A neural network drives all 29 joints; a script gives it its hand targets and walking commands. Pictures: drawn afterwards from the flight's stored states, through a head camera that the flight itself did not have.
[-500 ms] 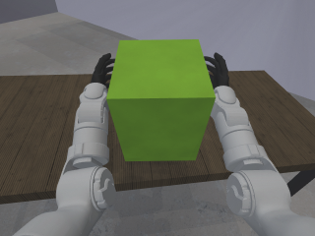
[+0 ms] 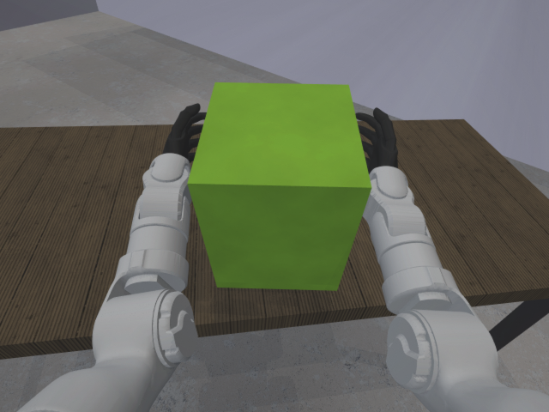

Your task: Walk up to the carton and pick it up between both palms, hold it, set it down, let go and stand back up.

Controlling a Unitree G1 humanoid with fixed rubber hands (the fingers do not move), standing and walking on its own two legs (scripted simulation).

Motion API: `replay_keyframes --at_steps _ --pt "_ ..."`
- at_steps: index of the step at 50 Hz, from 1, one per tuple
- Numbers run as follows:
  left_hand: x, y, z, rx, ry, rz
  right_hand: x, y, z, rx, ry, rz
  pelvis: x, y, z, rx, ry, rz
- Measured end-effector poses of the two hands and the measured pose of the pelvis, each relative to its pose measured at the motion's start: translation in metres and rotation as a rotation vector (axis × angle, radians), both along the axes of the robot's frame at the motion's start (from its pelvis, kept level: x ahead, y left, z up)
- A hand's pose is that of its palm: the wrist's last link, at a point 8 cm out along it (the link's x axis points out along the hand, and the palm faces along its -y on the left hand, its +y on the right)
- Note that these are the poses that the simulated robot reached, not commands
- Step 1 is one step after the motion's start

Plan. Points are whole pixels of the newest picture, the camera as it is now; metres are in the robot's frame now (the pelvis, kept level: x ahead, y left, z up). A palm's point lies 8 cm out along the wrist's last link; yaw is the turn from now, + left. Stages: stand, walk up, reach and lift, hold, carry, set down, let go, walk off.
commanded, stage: set down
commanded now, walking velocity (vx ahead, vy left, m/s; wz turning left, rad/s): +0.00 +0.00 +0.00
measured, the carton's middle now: (279, 191) +0.41 -0.02 +0.12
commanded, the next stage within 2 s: none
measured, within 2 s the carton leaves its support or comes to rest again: rests again in 1.50 s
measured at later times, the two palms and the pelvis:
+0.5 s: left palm (177, 165) +0.44 +0.14 +0.15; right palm (370, 173) +0.40 -0.15 +0.17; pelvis +0.01 +0.00 +0.00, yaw +0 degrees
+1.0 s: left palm (178, 169) +0.46 +0.14 +0.13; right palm (359, 182) +0.41 -0.15 +0.14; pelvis +0.02 +0.00 +0.00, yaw +0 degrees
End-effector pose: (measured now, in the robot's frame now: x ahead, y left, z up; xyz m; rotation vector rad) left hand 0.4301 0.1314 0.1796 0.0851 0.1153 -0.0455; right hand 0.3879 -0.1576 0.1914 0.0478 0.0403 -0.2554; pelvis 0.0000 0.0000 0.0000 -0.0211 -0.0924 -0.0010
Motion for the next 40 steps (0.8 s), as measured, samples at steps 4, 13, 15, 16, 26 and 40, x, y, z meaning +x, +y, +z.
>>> replay_keyframes --at_steps 4,13,15,16,26,40 --pt "0.002 0.001 -0.006 -0.004 0.011 -0.005 0.001 0.001 -0.003 0.006 0.008 -0.005 0.001 0.0 0.0 0.0 0.002 0.0" --pt "0.005 0.003 -0.015 -0.003 0.03 -0.018 0.002 0.004 -0.011 0.003 0.025 -0.014 0.003 0.0 0.0 -0.001 0.006 0.0" --pt "0.006 0.004 -0.017 -0.004 0.036 -0.02 0.003 0.004 -0.013 0.008 0.029 -0.016 0.004 0.0 0.0 -0.001 0.007 0.0" --pt "0.007 0.004 -0.018 -0.004 0.038 -0.021 0.003 0.005 -0.013 0.008 0.031 -0.017 0.004 0.0 0.0 -0.001 0.008 0.0" --pt "0.014 0.007 -0.028 -0.006 0.06 -0.031 0.009 0.008 -0.021 0.005 0.05 -0.023 0.01 0.001 0.0 -0.001 0.017 0.0" --pt "0.027 0.011 -0.043 0.003 0.086 -0.043 0.02 0.012 -0.036 -0.001 0.075 -0.031 0.018 0.003 0.0 -0.002 0.041 0.001"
